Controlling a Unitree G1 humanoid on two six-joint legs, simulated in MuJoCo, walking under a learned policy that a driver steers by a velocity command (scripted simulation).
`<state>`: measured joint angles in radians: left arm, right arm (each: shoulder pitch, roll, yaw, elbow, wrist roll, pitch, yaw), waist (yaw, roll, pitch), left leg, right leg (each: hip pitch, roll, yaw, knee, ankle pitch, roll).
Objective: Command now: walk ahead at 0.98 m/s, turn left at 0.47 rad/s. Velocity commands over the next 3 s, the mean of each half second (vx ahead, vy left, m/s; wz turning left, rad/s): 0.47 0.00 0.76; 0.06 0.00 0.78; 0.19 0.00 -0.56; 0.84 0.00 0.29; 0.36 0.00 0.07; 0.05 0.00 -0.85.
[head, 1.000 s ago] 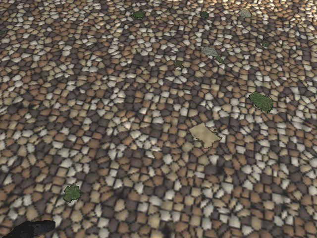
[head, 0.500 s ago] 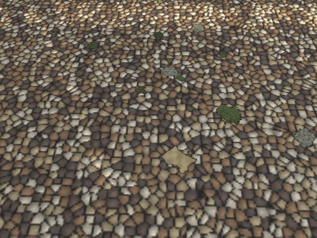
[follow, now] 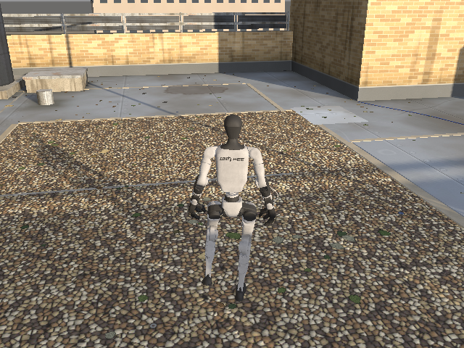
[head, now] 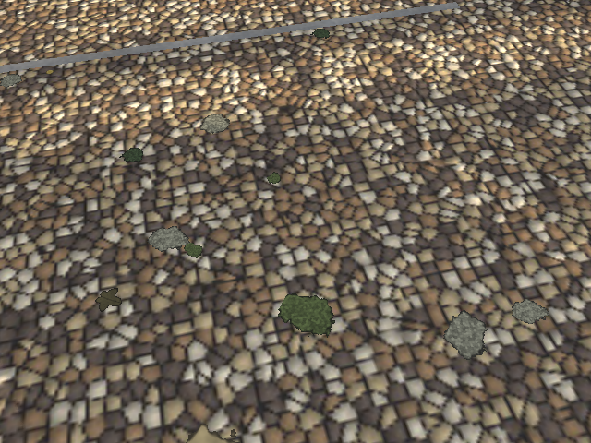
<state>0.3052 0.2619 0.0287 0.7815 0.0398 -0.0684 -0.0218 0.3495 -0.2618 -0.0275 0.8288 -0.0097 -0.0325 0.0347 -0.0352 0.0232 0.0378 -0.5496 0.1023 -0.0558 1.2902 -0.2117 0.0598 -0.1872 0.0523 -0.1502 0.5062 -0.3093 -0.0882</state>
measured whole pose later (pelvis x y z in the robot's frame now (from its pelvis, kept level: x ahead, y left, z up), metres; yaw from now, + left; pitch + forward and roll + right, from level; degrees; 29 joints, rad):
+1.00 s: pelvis +0.48 -0.04 +0.01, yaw +49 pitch +1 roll +0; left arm 0.17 0.26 0.05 0.69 0.01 0.01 0.02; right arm 0.16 -0.30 -0.05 0.60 0.00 0.05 -0.03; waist 0.05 0.01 0.07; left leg -0.45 0.01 -0.08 0.89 -0.45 -0.08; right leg -0.34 0.01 0.00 0.44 -0.13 -0.02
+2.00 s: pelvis +0.84 +0.09 -0.03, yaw +38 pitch +0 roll +0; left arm 0.33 0.25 0.01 0.81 0.05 -0.06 0.00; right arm 0.28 -0.31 -0.06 0.78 -0.01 0.00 0.04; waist -0.05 0.01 0.04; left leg -0.47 -0.17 0.10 0.74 -0.29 0.22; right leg -0.12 0.03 -0.06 1.31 -0.36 -0.01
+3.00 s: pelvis +1.19 +0.40 +0.01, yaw +12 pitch +0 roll +1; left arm 0.26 0.38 0.10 0.60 -0.03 0.07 0.03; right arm 0.05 -0.26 -0.06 0.64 -0.02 -0.01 -0.04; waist 0.03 -0.05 0.05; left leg -0.27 -0.05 -0.04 0.44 -0.17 0.03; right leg -0.54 0.11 0.20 1.18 -0.42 0.09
